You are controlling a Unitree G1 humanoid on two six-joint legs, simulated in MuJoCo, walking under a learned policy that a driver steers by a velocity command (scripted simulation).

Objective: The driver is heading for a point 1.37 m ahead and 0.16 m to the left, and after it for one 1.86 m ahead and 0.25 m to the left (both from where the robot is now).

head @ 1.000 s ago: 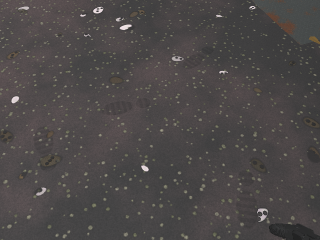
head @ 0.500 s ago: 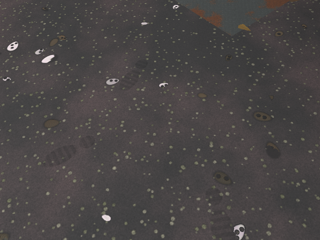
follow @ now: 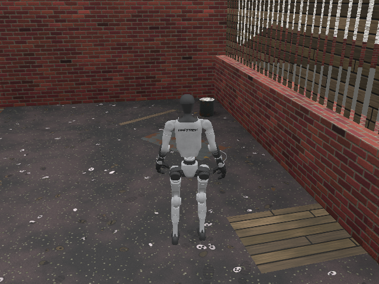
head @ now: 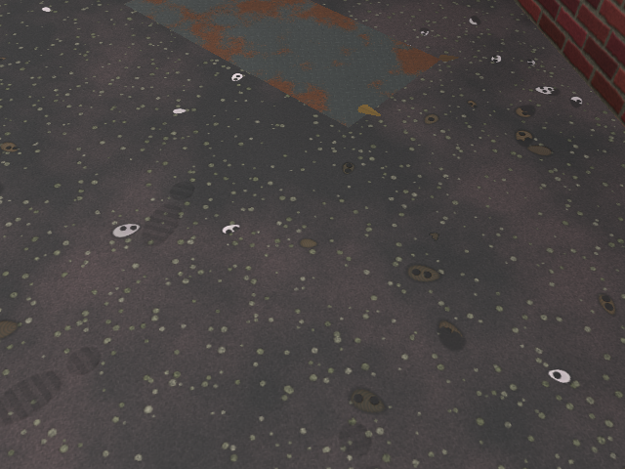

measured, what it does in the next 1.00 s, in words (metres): walks ahead: right foot, then left foot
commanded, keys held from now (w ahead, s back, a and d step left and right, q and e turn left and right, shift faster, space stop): w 1.00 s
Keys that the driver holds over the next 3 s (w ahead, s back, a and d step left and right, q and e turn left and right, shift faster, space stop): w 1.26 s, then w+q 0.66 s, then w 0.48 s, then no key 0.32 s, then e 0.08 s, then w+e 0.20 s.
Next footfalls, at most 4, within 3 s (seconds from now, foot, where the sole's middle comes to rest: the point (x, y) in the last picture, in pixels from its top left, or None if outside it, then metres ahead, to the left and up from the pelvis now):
0.24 right None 0.10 -0.14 -0.77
0.68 left None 0.44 0.11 -0.77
1.22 right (365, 375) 0.73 -0.14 -0.77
1.76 left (259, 277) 1.02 0.12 -0.77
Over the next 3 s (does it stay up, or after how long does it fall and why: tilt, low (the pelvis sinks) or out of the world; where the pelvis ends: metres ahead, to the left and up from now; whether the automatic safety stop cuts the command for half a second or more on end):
stays up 1.41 0.18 0.00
